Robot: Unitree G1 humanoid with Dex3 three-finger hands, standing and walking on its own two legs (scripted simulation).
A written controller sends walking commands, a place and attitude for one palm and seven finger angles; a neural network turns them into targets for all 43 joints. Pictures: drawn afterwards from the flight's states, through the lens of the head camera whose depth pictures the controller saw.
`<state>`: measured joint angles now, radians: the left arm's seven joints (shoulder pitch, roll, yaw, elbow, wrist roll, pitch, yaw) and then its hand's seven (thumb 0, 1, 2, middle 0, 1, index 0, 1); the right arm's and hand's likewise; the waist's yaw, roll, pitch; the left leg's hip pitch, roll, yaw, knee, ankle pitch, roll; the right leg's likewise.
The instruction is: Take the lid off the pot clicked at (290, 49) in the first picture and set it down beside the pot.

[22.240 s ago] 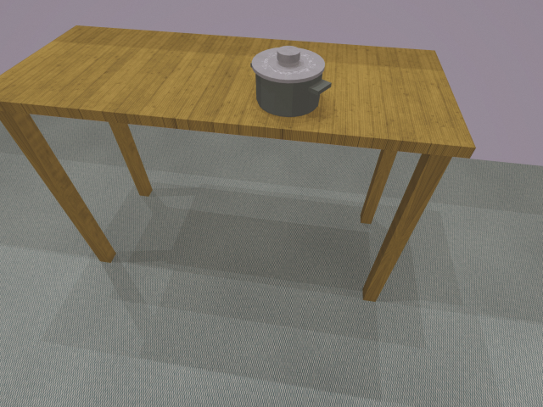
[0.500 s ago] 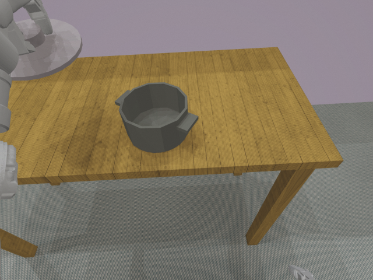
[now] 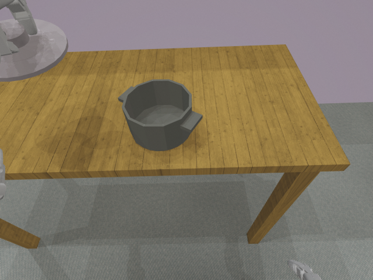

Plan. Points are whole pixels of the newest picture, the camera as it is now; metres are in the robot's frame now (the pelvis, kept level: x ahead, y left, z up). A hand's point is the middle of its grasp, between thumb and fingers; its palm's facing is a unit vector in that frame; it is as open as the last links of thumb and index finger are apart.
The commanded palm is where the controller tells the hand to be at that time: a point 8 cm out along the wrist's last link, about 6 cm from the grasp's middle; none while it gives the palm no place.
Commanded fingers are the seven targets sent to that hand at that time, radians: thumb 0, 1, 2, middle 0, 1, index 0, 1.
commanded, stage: lower the lid onto the table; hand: left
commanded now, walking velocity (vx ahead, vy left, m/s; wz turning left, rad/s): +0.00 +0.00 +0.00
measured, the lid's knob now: (9, 35) +0.47 +0.31 +0.28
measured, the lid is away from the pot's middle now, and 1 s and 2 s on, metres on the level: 0.24 0.24 0.24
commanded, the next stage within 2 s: none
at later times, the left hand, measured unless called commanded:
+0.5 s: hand (17, 53) +0.44 +0.30 +0.27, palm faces -0.17 -0.08 -0.98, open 8.1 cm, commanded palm +0.42 +0.30 +0.34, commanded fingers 0.00 0.36 1.32 -0.94 -0.75 -0.95 -0.78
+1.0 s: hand (25, 70) +0.44 +0.31 +0.23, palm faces -0.24 -0.10 -0.97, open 8.1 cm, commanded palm +0.43 +0.31 +0.30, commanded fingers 0.00 0.36 1.32 -0.94 -0.75 -0.95 -0.78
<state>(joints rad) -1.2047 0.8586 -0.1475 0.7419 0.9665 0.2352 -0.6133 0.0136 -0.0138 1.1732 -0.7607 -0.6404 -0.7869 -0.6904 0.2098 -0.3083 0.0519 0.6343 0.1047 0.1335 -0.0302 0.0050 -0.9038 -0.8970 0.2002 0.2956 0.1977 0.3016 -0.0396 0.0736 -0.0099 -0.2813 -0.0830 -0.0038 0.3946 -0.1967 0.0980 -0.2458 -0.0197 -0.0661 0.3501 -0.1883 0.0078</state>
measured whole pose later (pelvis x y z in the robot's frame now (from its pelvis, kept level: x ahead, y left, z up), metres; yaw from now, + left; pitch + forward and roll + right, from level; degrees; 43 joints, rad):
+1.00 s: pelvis +0.00 +0.00 +0.00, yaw -1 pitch +4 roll -2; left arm -1.07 0.83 -0.08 0.83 0.94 0.18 -0.57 0.01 -0.01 1.17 -0.76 -0.64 -0.78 -0.69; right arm 0.26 -0.31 0.04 0.64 0.10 0.12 -0.03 0.01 -0.90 -0.90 0.20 0.30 0.20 0.30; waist -0.07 0.06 -0.01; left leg -0.29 -0.07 0.00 0.42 -0.21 0.10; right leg -0.24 -0.01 -0.06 0.36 -0.19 0.01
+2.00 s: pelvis +0.00 +0.02 +0.00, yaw +0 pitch +5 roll -2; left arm -0.95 0.76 -0.10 0.85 0.91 0.08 -0.51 0.01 0.00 1.17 -0.75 -0.64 -0.78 -0.69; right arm 0.29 -0.31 0.02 0.64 0.08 0.12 -0.01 0.00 -0.90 -0.90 0.20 0.30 0.20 0.30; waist -0.09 0.06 -0.01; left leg -0.30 -0.09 0.00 0.43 -0.22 0.12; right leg -0.25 -0.02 -0.06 0.35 -0.19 0.00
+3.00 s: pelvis +0.01 +0.02 -0.01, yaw -1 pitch +8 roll -3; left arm -0.91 0.78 -0.06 1.04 0.92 -0.07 -0.43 0.01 -0.01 1.15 -0.75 -0.66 -0.78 -0.70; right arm 0.31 -0.31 0.01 0.67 0.08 0.16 -0.02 0.00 -0.90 -0.90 0.20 0.30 0.20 0.30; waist -0.10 0.05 -0.04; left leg -0.39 -0.08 0.01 0.51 -0.26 0.12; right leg -0.34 -0.01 -0.04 0.42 -0.23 0.02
